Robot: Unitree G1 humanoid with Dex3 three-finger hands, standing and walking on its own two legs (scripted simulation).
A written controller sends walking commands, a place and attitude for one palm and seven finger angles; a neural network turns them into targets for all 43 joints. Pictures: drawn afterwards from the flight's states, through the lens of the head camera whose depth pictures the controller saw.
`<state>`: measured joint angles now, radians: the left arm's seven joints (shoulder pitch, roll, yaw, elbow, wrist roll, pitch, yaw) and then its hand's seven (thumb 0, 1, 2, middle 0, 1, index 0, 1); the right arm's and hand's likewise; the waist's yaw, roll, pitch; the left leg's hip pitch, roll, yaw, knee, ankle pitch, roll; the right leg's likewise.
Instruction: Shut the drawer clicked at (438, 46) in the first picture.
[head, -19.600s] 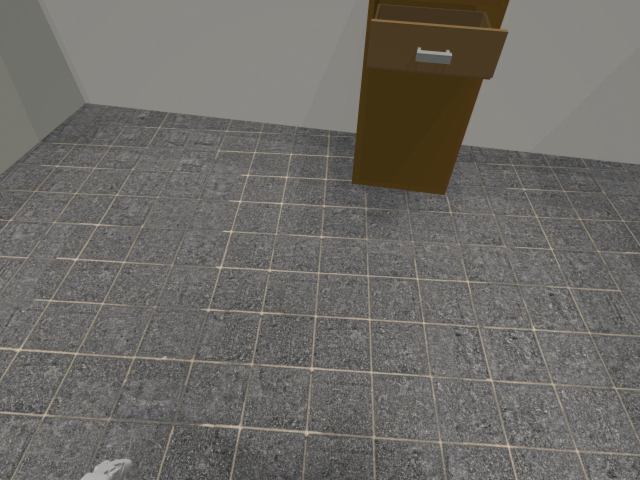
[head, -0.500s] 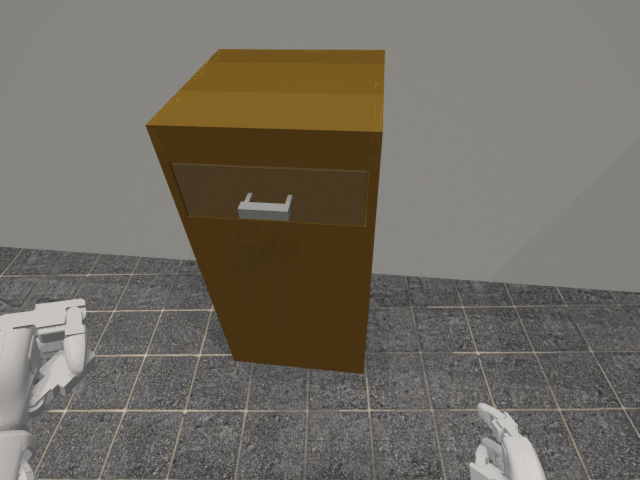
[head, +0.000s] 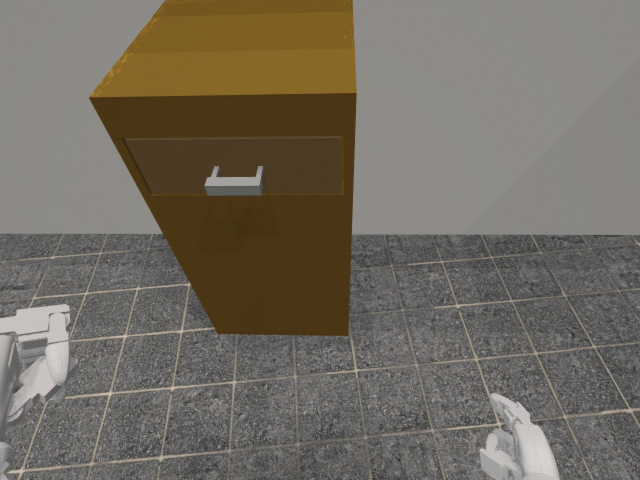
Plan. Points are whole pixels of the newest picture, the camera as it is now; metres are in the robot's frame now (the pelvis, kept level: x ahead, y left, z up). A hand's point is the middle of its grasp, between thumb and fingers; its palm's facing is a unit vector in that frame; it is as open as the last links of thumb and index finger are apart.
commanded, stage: step back with the hand held close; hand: left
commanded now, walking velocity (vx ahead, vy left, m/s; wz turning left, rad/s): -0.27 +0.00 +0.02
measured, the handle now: (236, 178) +0.64 +0.21 -0.03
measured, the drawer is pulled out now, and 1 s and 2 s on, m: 0.00 0.00 0.00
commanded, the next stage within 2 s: stop stepping back and stand still in 0.92 s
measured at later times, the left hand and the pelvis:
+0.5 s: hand out of the picture +0.10 +0.26 +0.15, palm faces +0.37 -0.81 -0.46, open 3.3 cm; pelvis -0.09 +0.02 -0.01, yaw +1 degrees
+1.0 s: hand out of the picture +0.00 +0.26 +0.16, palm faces +0.34 -0.82 -0.46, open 3.3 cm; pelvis -0.19 +0.01 -0.01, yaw +1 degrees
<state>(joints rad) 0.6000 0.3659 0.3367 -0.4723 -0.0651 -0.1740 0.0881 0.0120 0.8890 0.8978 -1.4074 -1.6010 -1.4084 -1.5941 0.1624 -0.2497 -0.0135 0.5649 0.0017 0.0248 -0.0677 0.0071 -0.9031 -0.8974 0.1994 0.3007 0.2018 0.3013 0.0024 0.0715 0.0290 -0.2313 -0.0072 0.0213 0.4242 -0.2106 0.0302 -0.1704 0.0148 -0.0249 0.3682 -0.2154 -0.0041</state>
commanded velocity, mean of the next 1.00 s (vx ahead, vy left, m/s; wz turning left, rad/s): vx -0.34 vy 0.00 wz -0.03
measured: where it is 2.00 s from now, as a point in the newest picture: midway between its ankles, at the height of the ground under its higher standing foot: outside the picture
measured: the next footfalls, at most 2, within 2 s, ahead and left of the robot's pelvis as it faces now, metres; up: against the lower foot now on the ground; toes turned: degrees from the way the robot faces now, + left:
right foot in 0.72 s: -0.17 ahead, -0.11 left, +0.00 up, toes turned +9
left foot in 1.36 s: -0.26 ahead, +0.16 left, +0.00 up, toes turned +0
